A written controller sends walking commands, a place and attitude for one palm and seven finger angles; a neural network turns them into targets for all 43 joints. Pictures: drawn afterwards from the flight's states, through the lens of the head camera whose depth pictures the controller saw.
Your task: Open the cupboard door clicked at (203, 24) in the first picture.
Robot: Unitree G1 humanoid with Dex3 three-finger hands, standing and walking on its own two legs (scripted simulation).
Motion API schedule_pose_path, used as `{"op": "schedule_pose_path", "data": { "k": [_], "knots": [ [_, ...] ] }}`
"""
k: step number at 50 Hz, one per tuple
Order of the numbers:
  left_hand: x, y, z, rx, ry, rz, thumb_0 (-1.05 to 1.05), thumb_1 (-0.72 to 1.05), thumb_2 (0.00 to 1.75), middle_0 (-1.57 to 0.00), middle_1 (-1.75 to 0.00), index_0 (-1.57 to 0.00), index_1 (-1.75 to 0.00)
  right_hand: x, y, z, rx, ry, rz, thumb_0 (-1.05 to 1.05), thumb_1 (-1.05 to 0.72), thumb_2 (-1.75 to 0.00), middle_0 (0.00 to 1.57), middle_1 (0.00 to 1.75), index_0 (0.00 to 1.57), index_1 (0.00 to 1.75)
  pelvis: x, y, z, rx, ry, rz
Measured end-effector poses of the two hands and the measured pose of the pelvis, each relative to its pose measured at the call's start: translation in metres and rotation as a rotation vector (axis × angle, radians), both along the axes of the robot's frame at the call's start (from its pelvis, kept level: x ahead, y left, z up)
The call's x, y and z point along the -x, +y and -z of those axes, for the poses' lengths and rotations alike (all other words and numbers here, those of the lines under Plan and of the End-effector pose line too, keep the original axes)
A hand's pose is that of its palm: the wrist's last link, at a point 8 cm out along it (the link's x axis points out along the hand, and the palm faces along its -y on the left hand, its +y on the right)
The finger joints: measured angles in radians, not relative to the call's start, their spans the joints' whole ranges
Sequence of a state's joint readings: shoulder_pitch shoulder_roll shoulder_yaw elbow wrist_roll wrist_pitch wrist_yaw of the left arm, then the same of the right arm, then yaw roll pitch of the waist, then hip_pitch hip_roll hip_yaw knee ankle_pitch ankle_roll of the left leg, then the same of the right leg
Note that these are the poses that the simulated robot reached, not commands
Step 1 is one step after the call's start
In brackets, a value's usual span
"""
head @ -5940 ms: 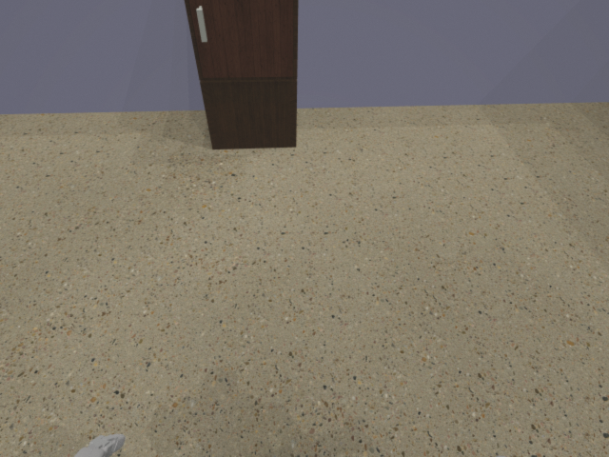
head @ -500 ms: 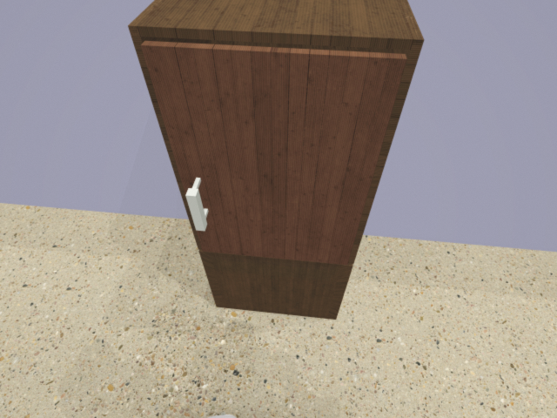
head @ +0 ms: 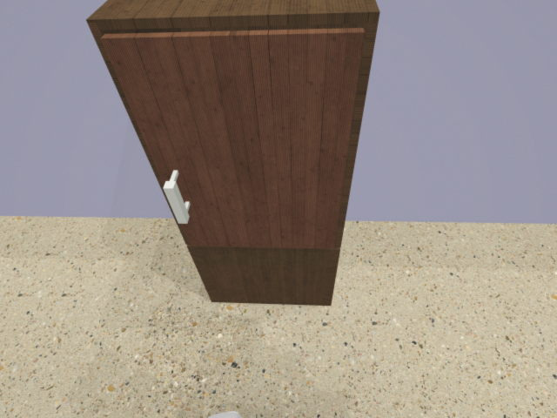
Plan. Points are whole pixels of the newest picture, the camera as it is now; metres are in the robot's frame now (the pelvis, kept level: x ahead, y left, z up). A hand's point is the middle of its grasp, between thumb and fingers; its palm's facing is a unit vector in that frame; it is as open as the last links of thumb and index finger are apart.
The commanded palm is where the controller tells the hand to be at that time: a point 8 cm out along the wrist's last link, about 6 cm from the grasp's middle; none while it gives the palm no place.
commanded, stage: come to a stop and stand still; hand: left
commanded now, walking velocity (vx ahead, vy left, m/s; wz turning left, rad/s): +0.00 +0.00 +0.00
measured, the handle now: (179, 197) +0.58 +0.28 -0.10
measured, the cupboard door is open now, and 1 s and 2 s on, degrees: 0 0 0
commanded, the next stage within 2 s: look again from close up in 0.66 s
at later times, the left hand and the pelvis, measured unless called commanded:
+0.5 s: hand out of the picture -0.05 +0.16 -0.16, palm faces +0.08 -0.98 -0.19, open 7.3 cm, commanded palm none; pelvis -0.04 -0.02 +0.01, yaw +1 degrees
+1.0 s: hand out of the picture -0.02 +0.19 -0.17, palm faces +0.06 -0.98 -0.21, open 7.4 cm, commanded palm none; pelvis -0.04 +0.00 +0.00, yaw +1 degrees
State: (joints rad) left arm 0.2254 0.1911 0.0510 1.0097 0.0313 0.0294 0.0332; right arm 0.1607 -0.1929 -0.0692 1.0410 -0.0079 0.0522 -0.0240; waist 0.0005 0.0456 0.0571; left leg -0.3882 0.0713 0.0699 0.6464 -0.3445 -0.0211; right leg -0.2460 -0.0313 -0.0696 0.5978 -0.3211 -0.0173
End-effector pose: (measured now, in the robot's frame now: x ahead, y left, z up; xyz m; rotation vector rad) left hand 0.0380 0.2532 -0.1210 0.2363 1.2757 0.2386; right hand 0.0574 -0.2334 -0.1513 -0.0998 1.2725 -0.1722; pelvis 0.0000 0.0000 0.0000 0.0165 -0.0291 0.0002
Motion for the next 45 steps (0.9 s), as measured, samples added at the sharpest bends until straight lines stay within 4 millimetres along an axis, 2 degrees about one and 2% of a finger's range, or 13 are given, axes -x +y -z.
{"op": "schedule_pose_path", "data": {
  "k": [4, 8, 13, 17, 27, 33, 39, 45],
  "knots": [
    [0.005, -0.019, -0.005, 0.026, -0.018, 0.005, 0.0, 0.91, 0.9, -0.19, -0.3, -0.2, -0.3, 0.029, -0.015, -0.007, 0.002, 0.051, 0.012, 0.0, -0.91, -0.89, 0.19, 0.3, 0.2, 0.3, 0.006, -0.01, -0.008, -0.007, 0.003, -0.002],
    [0.01, -0.038, 0.001, 0.072, -0.023, 0.016, 0.0, 0.91, 0.9, -0.2, -0.3, -0.2, -0.3, 0.056, -0.019, -0.011, 0.014, 0.089, 0.018, 0.0, -0.91, -0.89, 0.19, 0.3, 0.2, 0.3, 0.014, -0.015, -0.009, 0.005, 0.013, -0.007],
    [0.025, -0.042, 0.015, 0.112, -0.013, -0.014, 0.0, 0.93, 0.9, -0.2, -0.3, -0.2, -0.3, 0.084, -0.011, -0.011, 0.032, 0.142, -0.005, 0.0, -0.91, -0.89, 0.19, 0.3, 0.2, 0.3, 0.026, -0.016, -0.004, 0.039, 0.02, -0.027],
    [0.045, -0.042, 0.016, 0.125, 0.018, -0.042, 0.0, 0.94, 0.9, -0.2, -0.3, -0.2, -0.3, 0.1, 0.001, -0.019, 0.016, 0.164, -0.027, 0.0, -0.91, -0.89, 0.19, 0.3, 0.2, 0.3, 0.033, -0.018, -0.011, 0.023, 0.008, -0.018],
    [0.106, -0.05, 0.01, 0.129, 0.136, -0.071, 0.0, 0.92, 0.9, -0.2, -0.3, -0.2, -0.3, 0.113, 0.015, -0.014, -0.032, 0.153, -0.033, 0.01, -0.92, -0.89, 0.2, 0.3, 0.2, 0.3, 0.044, -0.015, -0.014, 0.013, -0.005, -0.009],
    [0.128, -0.058, 0.012, 0.148, 0.19, -0.081, 0.0, 0.91, 0.9, -0.2, -0.3, -0.2, -0.3, 0.125, 0.016, -0.015, -0.029, 0.168, -0.019, 0.01, -0.91, -0.89, 0.2, 0.3, 0.2, 0.3, 0.047, -0.014, -0.014, 0.013, 0.005, -0.003],
    [0.128, -0.063, 0.015, 0.17, 0.195, -0.059, 0.0, 0.91, 0.9, -0.2, -0.3, -0.2, -0.3, 0.138, 0.017, -0.017, -0.024, 0.197, -0.011, 0.0, -0.91, -0.89, 0.19, 0.3, 0.2, 0.3, 0.048, -0.012, -0.013, 0.011, 0.011, -0.003],
    [0.103, -0.043, 0.02, 0.138, 0.104, -0.021, 0.0, 0.91, 0.9, -0.2, -0.3, -0.2, -0.3, 0.125, 0.003, -0.016, 0.029, 0.122, -0.008, 0.0, -0.91, -0.89, 0.2, 0.3, 0.2, 0.3, 0.046, -0.006, -0.005, 0.023, 0.018, -0.02]
  ]
}}
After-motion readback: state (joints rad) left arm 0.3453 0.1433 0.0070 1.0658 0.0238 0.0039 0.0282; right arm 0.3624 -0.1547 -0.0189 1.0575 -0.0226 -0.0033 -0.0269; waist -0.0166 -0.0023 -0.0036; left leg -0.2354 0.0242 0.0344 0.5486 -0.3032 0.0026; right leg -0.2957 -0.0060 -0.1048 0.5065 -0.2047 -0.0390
